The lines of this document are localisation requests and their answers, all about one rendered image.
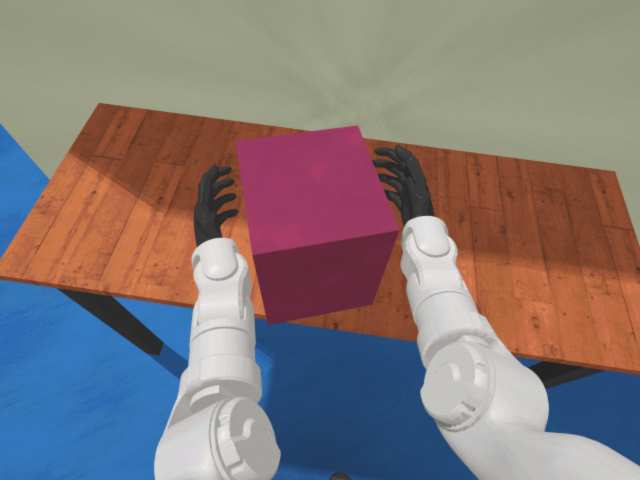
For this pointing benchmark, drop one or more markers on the robot left forearm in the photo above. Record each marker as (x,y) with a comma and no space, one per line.
(222,340)

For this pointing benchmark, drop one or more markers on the carton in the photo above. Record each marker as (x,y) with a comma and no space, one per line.
(320,225)

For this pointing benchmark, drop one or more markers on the robot right forearm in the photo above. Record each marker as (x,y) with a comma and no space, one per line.
(441,304)

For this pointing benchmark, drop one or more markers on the left robot hand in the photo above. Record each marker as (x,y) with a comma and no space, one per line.
(206,221)

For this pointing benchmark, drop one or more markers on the right robot upper arm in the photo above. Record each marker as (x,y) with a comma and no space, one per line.
(492,411)

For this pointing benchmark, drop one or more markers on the left robot upper arm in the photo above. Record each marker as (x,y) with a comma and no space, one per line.
(232,439)

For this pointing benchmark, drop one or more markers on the right robot hand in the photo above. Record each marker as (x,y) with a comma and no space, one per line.
(413,198)

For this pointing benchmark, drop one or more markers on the table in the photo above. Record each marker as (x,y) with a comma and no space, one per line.
(547,251)

